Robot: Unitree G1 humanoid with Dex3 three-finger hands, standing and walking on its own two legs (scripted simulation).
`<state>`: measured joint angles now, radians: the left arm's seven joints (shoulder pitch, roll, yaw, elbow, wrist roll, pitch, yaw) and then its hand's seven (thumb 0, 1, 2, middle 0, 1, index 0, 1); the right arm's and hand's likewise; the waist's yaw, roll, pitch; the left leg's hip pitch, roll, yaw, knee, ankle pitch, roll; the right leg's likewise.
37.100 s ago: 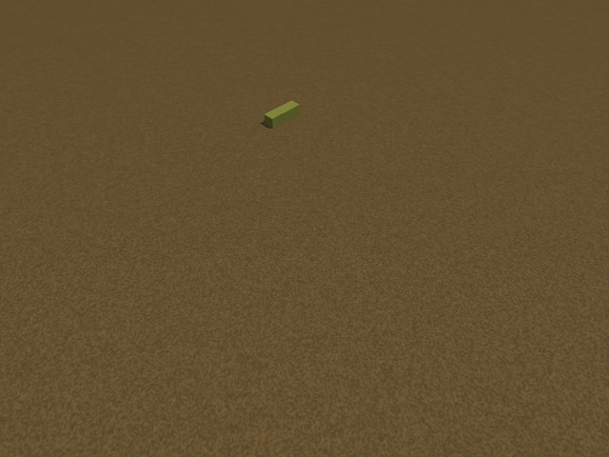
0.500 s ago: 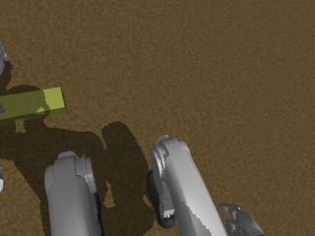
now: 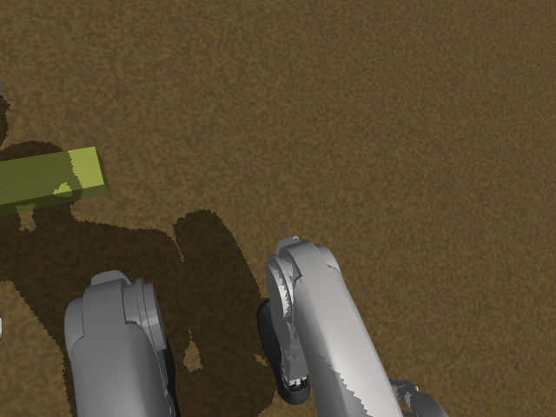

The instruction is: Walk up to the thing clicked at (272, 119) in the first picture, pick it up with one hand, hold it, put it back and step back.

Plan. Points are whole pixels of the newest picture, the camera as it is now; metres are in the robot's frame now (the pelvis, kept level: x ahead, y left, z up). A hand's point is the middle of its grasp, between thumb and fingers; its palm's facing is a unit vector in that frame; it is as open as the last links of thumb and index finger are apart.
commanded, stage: home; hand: left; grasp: from above
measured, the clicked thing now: (31, 183) +0.49 +0.32 -0.31
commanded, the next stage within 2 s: none
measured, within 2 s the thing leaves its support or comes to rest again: neither
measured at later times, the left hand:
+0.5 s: hand out of the picture +0.33 +0.29 +0.05, palm faces -0.20 -0.69 -0.70, open 7.7 cm
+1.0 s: hand out of the picture +0.25 +0.24 +0.25, palm faces +0.22 -0.94 -0.26, open 7.4 cm
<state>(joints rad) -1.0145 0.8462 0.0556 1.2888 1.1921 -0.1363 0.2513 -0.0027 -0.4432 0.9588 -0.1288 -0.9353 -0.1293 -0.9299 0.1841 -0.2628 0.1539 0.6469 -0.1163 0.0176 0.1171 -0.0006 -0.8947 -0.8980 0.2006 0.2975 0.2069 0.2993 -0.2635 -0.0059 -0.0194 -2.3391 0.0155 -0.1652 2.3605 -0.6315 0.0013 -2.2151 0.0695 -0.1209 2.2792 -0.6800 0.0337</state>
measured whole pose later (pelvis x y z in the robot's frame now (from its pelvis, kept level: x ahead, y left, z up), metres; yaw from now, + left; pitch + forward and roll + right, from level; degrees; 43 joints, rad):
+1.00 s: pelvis +0.07 +0.01 +0.33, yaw +11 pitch +17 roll -4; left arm 0.24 0.25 0.06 0.10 -0.04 0.39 0.09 0.01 0.90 0.90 -0.20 -0.30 -0.20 -0.30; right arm 0.22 -0.20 0.07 0.55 0.04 -0.12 -0.14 0.01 -0.90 -0.90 0.20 0.30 0.21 0.30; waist -0.07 0.04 -0.16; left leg -1.02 0.02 -0.08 1.23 -0.52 0.00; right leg -0.92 0.03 -0.05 1.16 -0.55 0.01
